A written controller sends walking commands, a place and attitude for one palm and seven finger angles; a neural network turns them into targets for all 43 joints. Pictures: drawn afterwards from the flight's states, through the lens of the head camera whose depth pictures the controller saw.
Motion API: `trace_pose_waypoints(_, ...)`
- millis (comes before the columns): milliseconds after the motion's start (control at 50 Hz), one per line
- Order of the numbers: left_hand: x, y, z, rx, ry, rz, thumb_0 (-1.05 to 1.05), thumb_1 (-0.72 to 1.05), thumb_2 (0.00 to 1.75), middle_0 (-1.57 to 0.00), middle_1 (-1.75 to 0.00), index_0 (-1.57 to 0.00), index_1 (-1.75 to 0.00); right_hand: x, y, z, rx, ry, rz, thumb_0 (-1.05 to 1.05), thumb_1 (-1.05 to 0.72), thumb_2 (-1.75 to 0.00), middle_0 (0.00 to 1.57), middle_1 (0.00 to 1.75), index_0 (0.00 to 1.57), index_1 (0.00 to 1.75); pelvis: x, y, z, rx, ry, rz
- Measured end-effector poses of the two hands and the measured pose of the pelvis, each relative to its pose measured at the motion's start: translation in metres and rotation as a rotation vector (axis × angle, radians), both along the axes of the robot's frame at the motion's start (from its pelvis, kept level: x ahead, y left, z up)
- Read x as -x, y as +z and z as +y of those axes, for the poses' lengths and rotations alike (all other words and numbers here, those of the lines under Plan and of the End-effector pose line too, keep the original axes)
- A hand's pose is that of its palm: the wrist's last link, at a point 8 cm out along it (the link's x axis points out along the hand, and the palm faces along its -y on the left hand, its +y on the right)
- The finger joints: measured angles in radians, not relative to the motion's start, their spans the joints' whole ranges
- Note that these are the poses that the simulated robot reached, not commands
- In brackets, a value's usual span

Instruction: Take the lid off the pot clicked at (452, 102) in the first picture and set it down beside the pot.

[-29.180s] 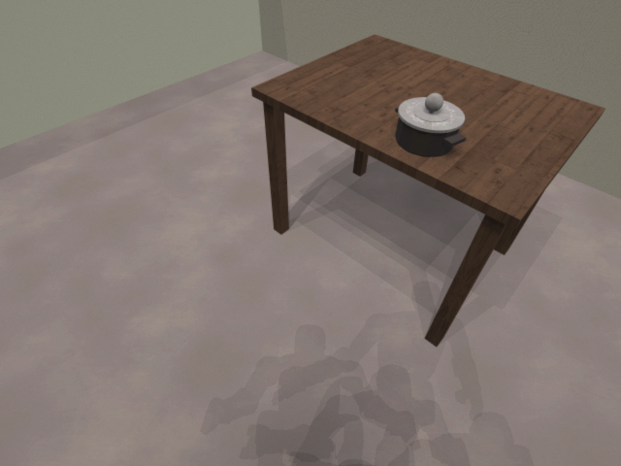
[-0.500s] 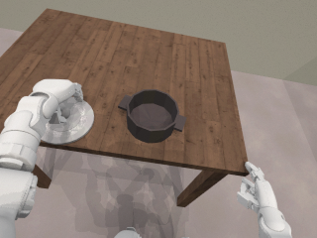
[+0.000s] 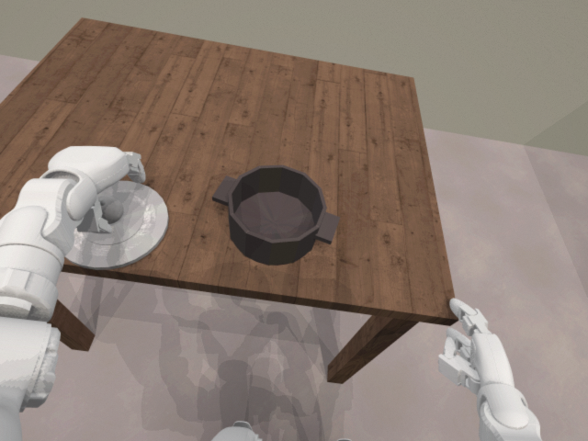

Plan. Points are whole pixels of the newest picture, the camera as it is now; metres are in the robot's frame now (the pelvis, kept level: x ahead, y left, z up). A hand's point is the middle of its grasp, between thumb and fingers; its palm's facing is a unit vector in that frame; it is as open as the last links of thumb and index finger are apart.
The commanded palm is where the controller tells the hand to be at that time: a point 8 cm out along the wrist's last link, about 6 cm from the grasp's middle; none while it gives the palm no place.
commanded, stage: raise the empty hand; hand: left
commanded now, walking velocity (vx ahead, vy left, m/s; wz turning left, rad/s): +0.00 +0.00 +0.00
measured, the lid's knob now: (107, 209) +0.43 +0.31 -0.02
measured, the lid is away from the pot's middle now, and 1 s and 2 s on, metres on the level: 0.26 0.26 0.26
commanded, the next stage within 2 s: draw the hand back to the body in 1.18 s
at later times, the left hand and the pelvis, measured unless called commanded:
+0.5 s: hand (81, 172) +0.42 +0.31 +0.09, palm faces -0.36 -0.09 -0.93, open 11.0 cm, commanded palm +0.44 +0.29 +0.15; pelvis +0.00 +0.00 +0.01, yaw +1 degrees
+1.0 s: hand (65, 135) +0.43 +0.31 +0.14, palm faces -0.31 -0.09 -0.95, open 11.0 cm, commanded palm +0.44 +0.30 +0.21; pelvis +0.01 +0.01 +0.02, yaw +1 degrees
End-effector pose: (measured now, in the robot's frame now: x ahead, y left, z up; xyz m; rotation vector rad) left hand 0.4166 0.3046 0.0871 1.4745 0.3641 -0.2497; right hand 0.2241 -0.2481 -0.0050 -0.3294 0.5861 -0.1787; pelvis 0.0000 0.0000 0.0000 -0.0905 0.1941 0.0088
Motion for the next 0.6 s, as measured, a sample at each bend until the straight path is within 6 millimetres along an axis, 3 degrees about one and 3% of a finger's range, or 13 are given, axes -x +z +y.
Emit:
trace_pose_waypoints(380,0.003,0.045,0.010,0.005,0.017,-0.011,0.00,-0.12,0.89,-0.48,-0.63,-0.49,-0.63,0.000,0.002,0.003,-0.018,-0.011,0.017,0.01,-0.90,-0.90,0.21,0.30,0.13,0.27,-0.004,0.009,0.003,-0.009,0.004,-0.046)
trace_pose_waypoints(600,-0.005,0.070,0.009,0.006,0.011,-0.046,0.00,-0.12,0.89,-0.48,-0.63,-0.49,-0.63,-0.001,0.004,0.004,-0.019,-0.015,0.034,0.01,-0.90,-0.90,0.21,0.30,0.12,0.27,-0.007,0.015,0.006,-0.014,0.006,-0.062)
